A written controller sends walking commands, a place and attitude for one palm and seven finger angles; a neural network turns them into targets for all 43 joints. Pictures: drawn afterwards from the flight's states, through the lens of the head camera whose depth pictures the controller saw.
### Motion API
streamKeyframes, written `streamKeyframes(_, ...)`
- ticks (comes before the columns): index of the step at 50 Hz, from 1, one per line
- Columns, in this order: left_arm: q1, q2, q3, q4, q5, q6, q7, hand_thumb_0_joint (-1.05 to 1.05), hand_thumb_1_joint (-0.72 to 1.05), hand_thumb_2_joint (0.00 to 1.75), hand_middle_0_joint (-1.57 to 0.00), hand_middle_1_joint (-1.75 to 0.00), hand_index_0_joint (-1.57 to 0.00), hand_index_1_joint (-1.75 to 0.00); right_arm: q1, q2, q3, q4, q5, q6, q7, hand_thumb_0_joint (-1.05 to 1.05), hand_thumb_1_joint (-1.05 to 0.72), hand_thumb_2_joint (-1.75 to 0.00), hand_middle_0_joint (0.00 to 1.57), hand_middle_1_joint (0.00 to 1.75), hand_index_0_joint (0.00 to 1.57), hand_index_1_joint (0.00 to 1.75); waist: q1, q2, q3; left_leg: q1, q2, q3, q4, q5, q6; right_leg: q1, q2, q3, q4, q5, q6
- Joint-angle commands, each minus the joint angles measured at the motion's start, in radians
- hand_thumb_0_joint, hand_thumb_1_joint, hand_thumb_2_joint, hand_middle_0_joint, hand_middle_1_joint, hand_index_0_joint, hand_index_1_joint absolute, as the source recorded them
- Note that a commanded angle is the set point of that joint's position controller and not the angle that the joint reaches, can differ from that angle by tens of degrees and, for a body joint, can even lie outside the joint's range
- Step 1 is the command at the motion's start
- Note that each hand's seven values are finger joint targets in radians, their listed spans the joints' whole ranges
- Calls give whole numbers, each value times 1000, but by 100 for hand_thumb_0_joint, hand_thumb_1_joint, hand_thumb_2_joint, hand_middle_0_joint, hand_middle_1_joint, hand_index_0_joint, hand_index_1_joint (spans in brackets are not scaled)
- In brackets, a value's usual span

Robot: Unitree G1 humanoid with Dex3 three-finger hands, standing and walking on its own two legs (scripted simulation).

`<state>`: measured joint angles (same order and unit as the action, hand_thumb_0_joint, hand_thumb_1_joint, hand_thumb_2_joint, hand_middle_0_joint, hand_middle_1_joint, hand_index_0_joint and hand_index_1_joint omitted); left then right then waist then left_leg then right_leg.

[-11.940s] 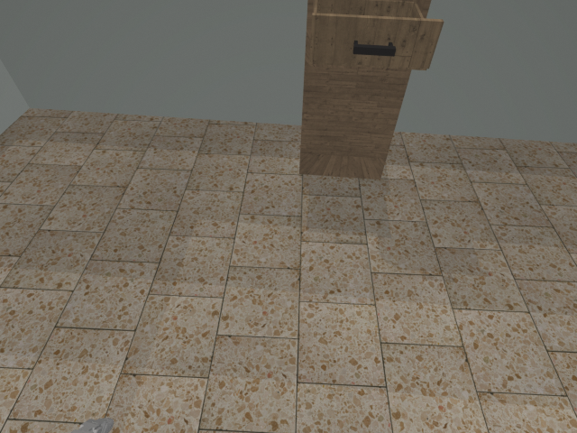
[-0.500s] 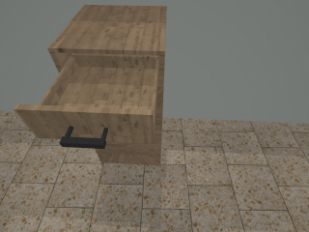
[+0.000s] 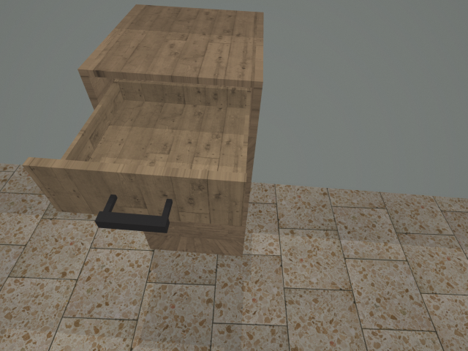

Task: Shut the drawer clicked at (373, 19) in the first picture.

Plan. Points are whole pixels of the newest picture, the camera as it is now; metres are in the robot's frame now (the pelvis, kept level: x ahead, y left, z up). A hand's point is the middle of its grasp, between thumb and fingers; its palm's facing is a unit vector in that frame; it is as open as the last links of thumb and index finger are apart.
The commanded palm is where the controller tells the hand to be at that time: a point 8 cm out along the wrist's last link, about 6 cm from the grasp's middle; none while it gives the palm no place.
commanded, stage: come to a stop and stand still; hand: left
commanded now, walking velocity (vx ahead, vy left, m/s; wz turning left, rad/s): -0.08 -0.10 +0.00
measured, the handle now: (136, 212) +0.33 +0.21 +0.04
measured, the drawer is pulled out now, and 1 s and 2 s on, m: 0.29 0.29 0.29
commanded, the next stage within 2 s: look again from close up in 0.90 s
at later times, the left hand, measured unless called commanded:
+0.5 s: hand out of the picture +0.05 +0.19 -0.17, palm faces +0.03 -0.97 -0.24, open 7.3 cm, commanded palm none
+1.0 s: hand out of the picture -0.03 +0.20 -0.16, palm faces -0.01 -0.97 -0.22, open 7.4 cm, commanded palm none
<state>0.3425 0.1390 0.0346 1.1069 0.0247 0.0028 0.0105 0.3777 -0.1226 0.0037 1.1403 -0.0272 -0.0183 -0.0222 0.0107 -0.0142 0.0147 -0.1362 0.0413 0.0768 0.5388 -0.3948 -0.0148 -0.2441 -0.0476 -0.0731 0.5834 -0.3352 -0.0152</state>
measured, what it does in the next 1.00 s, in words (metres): stands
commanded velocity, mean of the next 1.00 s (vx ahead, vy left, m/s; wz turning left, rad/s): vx -0.04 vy -0.01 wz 0.00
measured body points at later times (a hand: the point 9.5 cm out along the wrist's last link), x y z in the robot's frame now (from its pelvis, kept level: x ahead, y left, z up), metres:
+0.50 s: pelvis +0.00 +0.00 +0.00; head +0.04 -0.01 +0.45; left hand +0.05 +0.24 -0.15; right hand +0.02 -0.23 -0.16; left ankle -0.06 +0.12 -0.72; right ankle +0.00 -0.10 -0.73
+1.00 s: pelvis -0.02 +0.02 +0.01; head +0.00 +0.00 +0.46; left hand -0.02 +0.25 -0.14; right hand -0.02 -0.20 -0.15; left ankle -0.02 +0.12 -0.73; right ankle +0.00 -0.10 -0.73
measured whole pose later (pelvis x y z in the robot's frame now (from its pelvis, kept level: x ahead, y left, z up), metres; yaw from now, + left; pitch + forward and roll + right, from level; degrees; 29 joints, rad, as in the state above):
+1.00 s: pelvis -0.02 +0.02 +0.01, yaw -1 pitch -1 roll +1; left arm 0.32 0.17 -0.01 1.08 0.02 0.00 0.02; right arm 0.30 -0.18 0.02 1.08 -0.02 -0.01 -0.01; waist 0.00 0.02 0.03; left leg -0.18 -0.01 0.08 0.43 -0.24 0.02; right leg -0.24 -0.05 -0.06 0.47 -0.22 0.00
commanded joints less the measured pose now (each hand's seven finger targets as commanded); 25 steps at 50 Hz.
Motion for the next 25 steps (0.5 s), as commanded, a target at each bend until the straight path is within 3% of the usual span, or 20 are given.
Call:
streamKeyframes(1,-69,35,0,-99,1,-26,8,0,90,90,-20,-30,-20,-30,199,-118,-16,14,-1,-27,-20,0,-90,-90,20,30,20,30,-50,278,150,44,216,-235,-213,540,157,-231,42,-62,158,-120,-31)
streamKeyframes(2,-65,29,-2,-93,-4,-29,9,0,90,90,-20,-30,-20,-30,186,-111,-9,10,-4,-29,-27,0,-90,-90,20,30,20,30,-41,231,128,85,228,-225,-169,767,176,-227,29,-42,157,-152,-35)
streamKeyframes(3,-55,24,-2,-83,-8,-31,10,0,90,90,-20,-30,-20,-30,177,-108,-6,10,-3,-30,-32,0,-90,-90,20,30,20,30,-34,175,113,97,230,-199,-124,952,172,-185,22,-37,111,-114,-36)
streamKeyframes(4,-19,20,0,-66,-13,-32,11,0,90,90,-20,-30,-20,-30,141,-116,-5,2,1,-30,-36,0,-90,-90,20,30,20,30,-7,156,82,94,198,-152,-75,1039,142,-99,11,-28,17,9,-34)
streamKeyframes(5,53,39,5,-38,-18,-37,13,0,90,90,-20,-30,-20,-30,106,-117,-6,-11,10,-30,-41,0,-90,-90,20,30,20,30,23,104,23,52,137,-89,1,1012,97,49,-7,4,-55,297,-35)
streamKeyframes(6,122,75,8,-5,-20,-46,20,0,90,90,-20,-30,-20,-30,85,-94,-5,-30,18,-34,-43,0,-90,-90,20,30,20,30,36,32,-32,-43,81,-48,50,834,55,194,-70,79,-53,659,-51)
streamKeyframes(7,131,105,5,16,-25,-49,24,0,90,90,-20,-30,-20,-30,69,-79,-7,-37,23,-30,-42,0,-90,-90,20,30,20,30,26,-31,-23,-104,47,-28,38,579,24,240,-141,107,-44,908,-76)
streamKeyframes(8,120,115,5,18,-24,-48,29,0,90,90,-20,-30,-20,-30,68,-59,-10,-35,27,-20,-41,0,-90,-90,20,30,20,30,15,-134,-13,-136,27,-22,14,384,8,253,-173,112,-39,1068,-98)
streamKeyframes(9,97,117,1,17,-22,-42,33,0,90,90,-20,-30,-20,-30,65,-53,-14,-30,29,-12,-38,0,-90,-90,20,30,20,30,6,-163,2,-128,27,-18,-12,260,3,226,-190,101,-41,1105,-99)
streamKeyframes(10,66,115,0,7,-20,-35,36,0,90,90,-20,-30,-20,-30,72,-41,-17,-22,30,-9,-37,0,-90,-90,20,30,20,30,-5,-127,11,-109,28,-22,-59,264,4,202,-178,91,-31,1072,-87)
streamKeyframes(12,28,107,1,-21,-22,-26,37,0,90,90,-20,-30,-20,-30,82,-48,-22,-14,25,-10,-38,0,-90,-90,20,30,20,30,-8,-23,-3,-36,53,-31,-126,532,10,156,-122,67,9,911,-48)
streamKeyframes(14,2,94,6,-49,-21,-18,42,0,90,90,-20,-30,-20,-30,82,-73,-29,-15,18,-11,-42,0,-90,-90,20,30,20,30,-6,72,-2,39,91,-40,-105,827,23,84,-79,56,23,670,-32)
streamKeyframes(16,-18,92,11,-69,-18,-12,43,0,90,90,-20,-30,-20,-30,67,-89,-36,-31,16,-6,-43,0,-90,-90,20,30,20,30,-8,85,-26,90,118,-51,-88,930,41,42,-55,45,15,518,-23)
streamKeyframes(18,-32,85,12,-84,-14,-10,41,0,90,90,-20,-30,-20,-30,47,-90,-40,-46,15,-6,-43,0,-90,-90,20,30,20,30,-11,80,-31,100,124,-56,-94,932,54,32,-42,46,4,465,-17)
streamKeyframes(20,-27,91,12,-84,-13,-11,39,0,90,90,-20,-30,-20,-30,17,-92,-39,-52,13,-4,-42,0,-90,-90,20,30,20,30,-2,41,-32,74,105,-53,-88,798,50,56,-59,67,-28,532,-20)
streamKeyframes(21,75,163,20,-33,-10,-26,70,0,90,90,-20,-30,-20,-30,-102,-189,-71,-133,36,0,-21,0,-90,-90,20,30,20,30,37,-102,-50,-53,117,-6,184,720,12,100,-100,90,-124,829,7)
streamKeyframes(22,80,182,29,-89,-5,-38,64,0,90,90,-20,-30,-20,-30,-81,-101,-57,-198,26,1,-4,0,-90,-90,20,30,20,30,20,-182,-79,-215,9,-33,255,72,22,216,-218,226,-116,1021,-68)
streamKeyframes(23,24,199,22,-107,0,-49,56,0,90,90,-20,-30,-20,-30,-103,-76,-56,-207,25,12,-2,0,-90,-90,20,30,20,30,12,-144,-124,-256,10,-41,257,-97,17,262,-280,243,-112,1025,-147)
streamKeyframes(24,5,170,13,-132,5,-47,54,0,90,90,-20,-30,-20,-30,-114,-73,-51,-218,24,15,2,0,-90,-90,20,30,20,30,6,-125,-136,-218,9,-41,234,-119,17,205,-260,221,-121,898,-166)
streamKeyframes(25,-41,176,9,-149,5,-41,51,0,90,90,-20,-30,-20,-30,-80,-68,-50,-212,25,20,5,0,-90,-90,20,30,20,30,-28,-91,-131,-161,-4,-26,170,-71,13,136,-230,188,-132,697,-158)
